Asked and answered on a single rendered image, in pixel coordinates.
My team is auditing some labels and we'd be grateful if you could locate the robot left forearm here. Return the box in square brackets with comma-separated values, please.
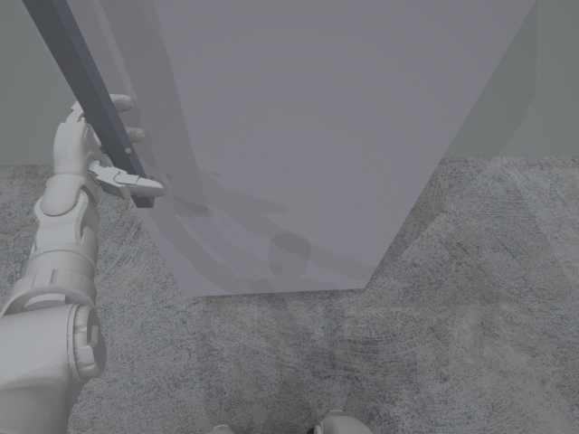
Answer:
[0, 174, 100, 317]

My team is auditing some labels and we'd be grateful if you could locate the right robot thigh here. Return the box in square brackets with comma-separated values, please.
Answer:
[314, 416, 373, 434]

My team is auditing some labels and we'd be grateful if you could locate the fridge door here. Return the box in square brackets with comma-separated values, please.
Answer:
[18, 0, 536, 297]

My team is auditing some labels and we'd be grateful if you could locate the robot left hand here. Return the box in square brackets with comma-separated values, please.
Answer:
[52, 94, 166, 200]

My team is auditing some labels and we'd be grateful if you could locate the handle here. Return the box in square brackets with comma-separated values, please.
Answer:
[22, 0, 155, 208]

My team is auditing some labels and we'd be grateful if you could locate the left robot upper arm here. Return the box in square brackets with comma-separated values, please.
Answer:
[0, 303, 107, 434]

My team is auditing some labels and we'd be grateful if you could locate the robot right shin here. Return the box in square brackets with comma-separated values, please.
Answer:
[322, 410, 344, 421]

